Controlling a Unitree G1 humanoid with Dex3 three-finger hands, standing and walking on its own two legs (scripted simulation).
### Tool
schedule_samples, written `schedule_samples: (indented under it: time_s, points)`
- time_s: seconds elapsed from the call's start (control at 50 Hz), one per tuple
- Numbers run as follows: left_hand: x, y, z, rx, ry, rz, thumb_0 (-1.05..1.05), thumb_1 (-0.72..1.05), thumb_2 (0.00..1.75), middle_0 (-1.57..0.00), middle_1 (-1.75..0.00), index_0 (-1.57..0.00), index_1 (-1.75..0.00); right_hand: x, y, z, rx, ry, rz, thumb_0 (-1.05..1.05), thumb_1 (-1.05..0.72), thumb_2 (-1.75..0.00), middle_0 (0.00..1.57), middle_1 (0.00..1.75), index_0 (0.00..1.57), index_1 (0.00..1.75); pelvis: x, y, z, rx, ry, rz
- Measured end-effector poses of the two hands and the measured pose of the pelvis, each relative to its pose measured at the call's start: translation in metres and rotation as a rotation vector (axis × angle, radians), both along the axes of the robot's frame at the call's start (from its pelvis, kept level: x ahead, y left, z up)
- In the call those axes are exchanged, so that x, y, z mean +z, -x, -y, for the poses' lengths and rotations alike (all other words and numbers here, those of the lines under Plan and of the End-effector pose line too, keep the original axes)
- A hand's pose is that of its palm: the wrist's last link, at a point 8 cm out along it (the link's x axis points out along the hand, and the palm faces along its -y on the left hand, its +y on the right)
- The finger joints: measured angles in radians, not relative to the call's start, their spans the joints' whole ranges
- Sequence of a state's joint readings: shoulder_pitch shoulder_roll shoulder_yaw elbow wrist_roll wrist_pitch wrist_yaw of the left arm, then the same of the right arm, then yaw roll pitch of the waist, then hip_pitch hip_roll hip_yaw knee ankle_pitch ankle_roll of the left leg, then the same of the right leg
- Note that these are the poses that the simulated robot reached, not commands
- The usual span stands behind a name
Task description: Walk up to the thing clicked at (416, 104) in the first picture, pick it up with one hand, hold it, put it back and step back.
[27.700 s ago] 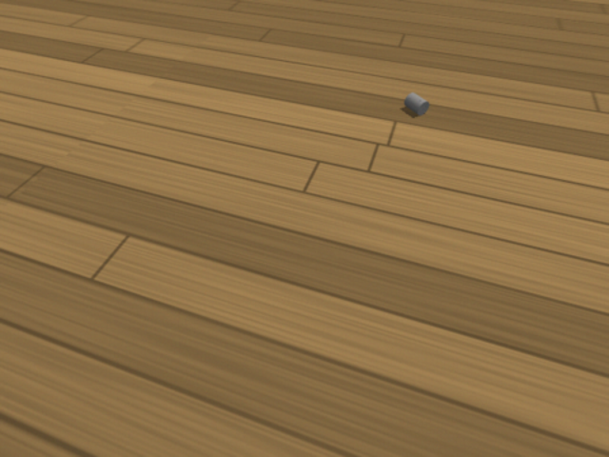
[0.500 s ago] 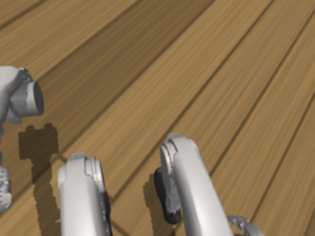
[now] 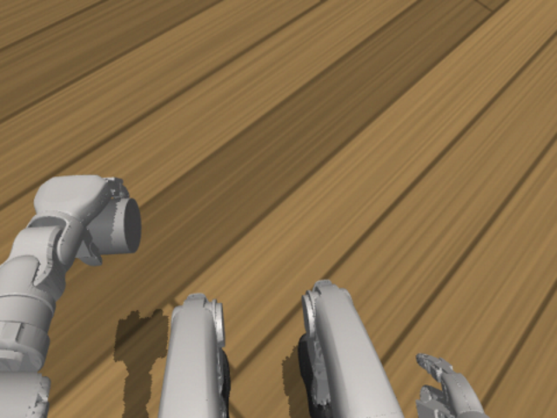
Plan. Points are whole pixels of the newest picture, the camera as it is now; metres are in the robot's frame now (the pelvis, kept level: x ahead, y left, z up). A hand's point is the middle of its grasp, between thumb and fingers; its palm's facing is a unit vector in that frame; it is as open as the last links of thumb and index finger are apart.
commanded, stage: lift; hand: left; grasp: from above
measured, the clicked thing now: (94, 227) +0.42 +0.27 -0.12
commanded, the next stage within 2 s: hold in 0.88 s
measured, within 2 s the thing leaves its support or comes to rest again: neither
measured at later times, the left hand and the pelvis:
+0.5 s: hand (32, 208) +0.37 +0.24 +0.09, palm faces -0.47 -0.04 -0.88, open 11.0 cm; pelvis +0.03 +0.00 +0.17, yaw +2 degrees
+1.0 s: hand (9, 148) +0.39 +0.22 +0.17, palm faces -0.48 -0.05 -0.88, open 11.0 cm; pelvis +0.07 -0.01 +0.24, yaw +1 degrees
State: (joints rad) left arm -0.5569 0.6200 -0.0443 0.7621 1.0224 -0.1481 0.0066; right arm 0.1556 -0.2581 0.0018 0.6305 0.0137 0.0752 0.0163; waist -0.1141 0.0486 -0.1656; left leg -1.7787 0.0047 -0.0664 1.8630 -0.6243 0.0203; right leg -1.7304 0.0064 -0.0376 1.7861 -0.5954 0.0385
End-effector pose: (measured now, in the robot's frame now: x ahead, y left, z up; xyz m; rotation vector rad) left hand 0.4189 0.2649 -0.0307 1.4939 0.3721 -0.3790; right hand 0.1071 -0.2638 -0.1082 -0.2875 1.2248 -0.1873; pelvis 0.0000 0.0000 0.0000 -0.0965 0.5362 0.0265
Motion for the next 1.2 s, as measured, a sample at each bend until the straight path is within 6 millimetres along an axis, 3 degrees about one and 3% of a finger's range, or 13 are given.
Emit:
schedule_samples:
  time_s: [0.28,0.5,0.82,1.2]
  points:
    - [0.124,0.039,0.011,0.035,-0.009,0.003,0.00,-0.08,0.32,-0.73,-0.33,-0.75,-0.31,0.108,-0.010,-0.008,-0.050,-0.021,0.114,0.01,-0.91,-0.90,0.20,0.30,0.21,0.30,0.110,-0.013,0.002,0.007,-0.034,0.158]
    - [0.181,0.046,0.024,0.028,-0.011,-0.010,0.00,-0.07,0.31,-0.73,-0.33,-0.75,-0.31,0.170,-0.010,-0.001,-0.073,-0.007,0.149,0.01,-0.91,-0.90,0.20,0.30,0.21,0.30,0.169,-0.030,0.002,0.006,-0.052,0.247]
    - [0.236,0.029,0.038,0.055,-0.016,-0.002,0.00,-0.09,0.35,-0.73,-0.34,-0.75,-0.32,0.214,-0.033,-0.001,-0.093,-0.041,0.151,0.01,-0.91,-0.90,0.20,0.30,0.21,0.30,0.220,-0.058,0.004,-0.004,-0.076,0.330]
    - [0.277,0.022,0.041,0.022,-0.020,-0.018,0.00,-0.08,0.36,-0.72,-0.34,-0.73,-0.33,0.244,-0.074,0.002,-0.090,-0.048,0.209,0.01,-0.90,-0.90,0.20,0.30,0.21,0.30,0.247,-0.081,0.005,-0.009,-0.087,0.400]
